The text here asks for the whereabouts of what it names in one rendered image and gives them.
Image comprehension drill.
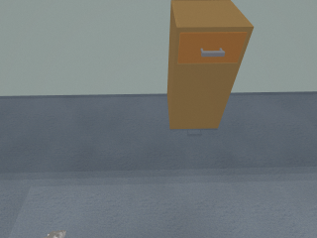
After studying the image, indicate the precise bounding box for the handle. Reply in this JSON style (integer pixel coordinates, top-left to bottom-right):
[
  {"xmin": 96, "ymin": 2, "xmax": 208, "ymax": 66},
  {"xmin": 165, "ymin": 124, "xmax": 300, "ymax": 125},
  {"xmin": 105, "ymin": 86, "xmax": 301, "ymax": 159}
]
[{"xmin": 200, "ymin": 48, "xmax": 225, "ymax": 58}]

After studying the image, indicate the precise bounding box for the drawer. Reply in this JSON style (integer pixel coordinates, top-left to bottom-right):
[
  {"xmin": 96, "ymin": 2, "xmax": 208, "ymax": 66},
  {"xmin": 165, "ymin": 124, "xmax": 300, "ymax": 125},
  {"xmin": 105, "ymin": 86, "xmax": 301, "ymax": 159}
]
[{"xmin": 177, "ymin": 32, "xmax": 247, "ymax": 63}]

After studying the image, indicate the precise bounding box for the cabinet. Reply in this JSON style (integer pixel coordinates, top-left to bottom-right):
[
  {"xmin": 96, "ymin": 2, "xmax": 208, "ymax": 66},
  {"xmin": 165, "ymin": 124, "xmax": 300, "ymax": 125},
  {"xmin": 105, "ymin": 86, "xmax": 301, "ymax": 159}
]
[{"xmin": 166, "ymin": 0, "xmax": 254, "ymax": 129}]

